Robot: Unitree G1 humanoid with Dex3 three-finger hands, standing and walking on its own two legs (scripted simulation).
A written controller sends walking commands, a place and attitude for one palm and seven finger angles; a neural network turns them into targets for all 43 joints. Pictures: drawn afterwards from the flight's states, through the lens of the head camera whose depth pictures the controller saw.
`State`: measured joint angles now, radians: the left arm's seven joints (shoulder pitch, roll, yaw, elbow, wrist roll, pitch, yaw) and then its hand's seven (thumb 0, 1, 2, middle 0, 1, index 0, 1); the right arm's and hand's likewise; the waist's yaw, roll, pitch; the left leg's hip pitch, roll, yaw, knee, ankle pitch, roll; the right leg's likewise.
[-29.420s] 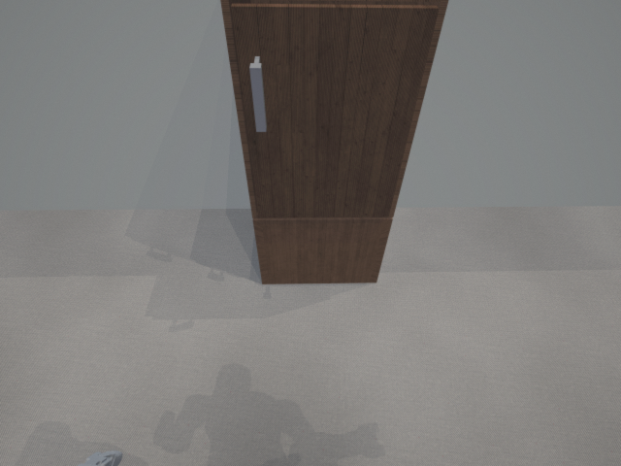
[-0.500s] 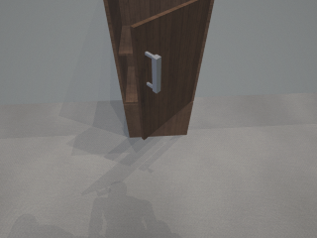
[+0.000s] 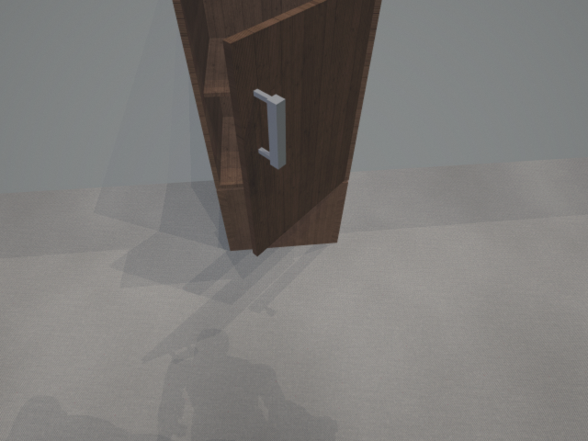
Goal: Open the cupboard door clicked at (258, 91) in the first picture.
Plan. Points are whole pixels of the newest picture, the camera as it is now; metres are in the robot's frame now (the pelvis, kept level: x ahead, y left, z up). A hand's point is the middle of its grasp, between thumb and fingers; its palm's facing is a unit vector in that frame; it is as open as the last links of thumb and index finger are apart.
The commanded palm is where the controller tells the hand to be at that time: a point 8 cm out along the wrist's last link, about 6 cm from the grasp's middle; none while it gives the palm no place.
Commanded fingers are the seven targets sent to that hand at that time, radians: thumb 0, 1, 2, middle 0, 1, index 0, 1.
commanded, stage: walk to a spot facing it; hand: left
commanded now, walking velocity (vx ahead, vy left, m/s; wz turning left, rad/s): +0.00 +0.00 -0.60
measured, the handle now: (269, 129) +0.63 +0.09 +0.05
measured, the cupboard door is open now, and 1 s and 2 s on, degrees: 43 43 43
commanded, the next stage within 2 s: none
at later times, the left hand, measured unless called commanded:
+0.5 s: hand out of the picture +0.08 +0.16 -0.16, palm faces -0.20 -0.94 -0.27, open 7.4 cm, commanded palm none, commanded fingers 0.00 0.90 0.90 -0.20 -0.30 -0.20 -0.30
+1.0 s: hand (235, 395) +0.21 +0.11 -0.17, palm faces -0.56 -0.78 -0.28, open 7.4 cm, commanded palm none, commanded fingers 0.00 0.90 0.90 -0.20 -0.30 -0.20 -0.30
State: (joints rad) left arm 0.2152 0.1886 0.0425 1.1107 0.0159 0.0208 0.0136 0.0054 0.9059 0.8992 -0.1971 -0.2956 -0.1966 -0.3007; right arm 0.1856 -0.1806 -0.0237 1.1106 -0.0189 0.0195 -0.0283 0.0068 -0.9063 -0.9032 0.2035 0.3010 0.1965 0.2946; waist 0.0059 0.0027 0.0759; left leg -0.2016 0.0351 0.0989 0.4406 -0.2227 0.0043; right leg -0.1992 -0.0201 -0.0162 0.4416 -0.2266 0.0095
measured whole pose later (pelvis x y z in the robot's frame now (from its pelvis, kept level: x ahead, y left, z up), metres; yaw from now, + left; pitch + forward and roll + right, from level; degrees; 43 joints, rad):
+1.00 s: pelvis +0.00 -0.01 -0.02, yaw -36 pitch +1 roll +0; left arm 0.15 0.27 0.08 0.88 0.02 0.03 -0.04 0.01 0.91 0.90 -0.19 -0.30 -0.19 -0.30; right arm 0.24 -0.24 -0.04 0.91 -0.02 0.03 -0.02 0.01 -0.90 -0.90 0.21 0.30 0.20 0.30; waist 0.00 0.01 0.11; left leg -0.29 0.15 0.15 0.70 -0.42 -0.06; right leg -0.32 -0.02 -0.04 0.60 -0.27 0.00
